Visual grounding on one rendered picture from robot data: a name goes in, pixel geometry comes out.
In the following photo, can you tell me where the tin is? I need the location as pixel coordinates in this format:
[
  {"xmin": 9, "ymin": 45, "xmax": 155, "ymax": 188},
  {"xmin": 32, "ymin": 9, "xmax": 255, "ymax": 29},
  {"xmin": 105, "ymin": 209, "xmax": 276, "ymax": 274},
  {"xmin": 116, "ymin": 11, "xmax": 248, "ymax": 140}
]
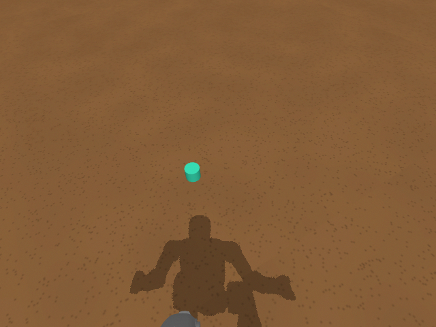
[{"xmin": 185, "ymin": 162, "xmax": 201, "ymax": 182}]

